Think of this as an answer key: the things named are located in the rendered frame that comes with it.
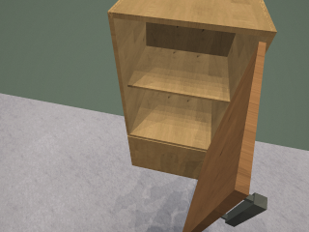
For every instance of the handle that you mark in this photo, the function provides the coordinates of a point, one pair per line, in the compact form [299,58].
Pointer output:
[252,205]

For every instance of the cupboard door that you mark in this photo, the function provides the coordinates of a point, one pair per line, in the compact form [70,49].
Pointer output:
[225,176]

